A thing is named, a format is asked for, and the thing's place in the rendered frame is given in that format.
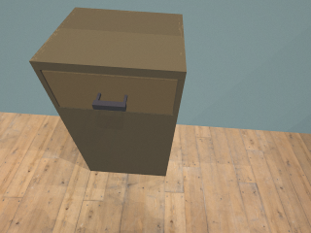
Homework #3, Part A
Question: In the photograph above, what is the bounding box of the handle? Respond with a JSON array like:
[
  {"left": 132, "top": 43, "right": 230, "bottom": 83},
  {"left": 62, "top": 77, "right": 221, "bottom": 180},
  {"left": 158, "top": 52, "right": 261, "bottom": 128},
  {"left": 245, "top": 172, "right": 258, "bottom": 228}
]
[{"left": 92, "top": 92, "right": 128, "bottom": 112}]

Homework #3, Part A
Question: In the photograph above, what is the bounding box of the cabinet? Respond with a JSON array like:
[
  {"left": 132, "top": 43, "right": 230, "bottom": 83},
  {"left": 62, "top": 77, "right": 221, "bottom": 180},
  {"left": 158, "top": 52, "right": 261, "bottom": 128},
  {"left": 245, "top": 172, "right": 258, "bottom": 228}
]
[{"left": 29, "top": 7, "right": 187, "bottom": 177}]

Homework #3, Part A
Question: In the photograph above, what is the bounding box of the drawer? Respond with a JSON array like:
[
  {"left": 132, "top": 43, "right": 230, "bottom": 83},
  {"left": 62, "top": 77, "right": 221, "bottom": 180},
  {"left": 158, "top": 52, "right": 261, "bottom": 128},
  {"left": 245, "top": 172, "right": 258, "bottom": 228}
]
[{"left": 42, "top": 70, "right": 178, "bottom": 115}]

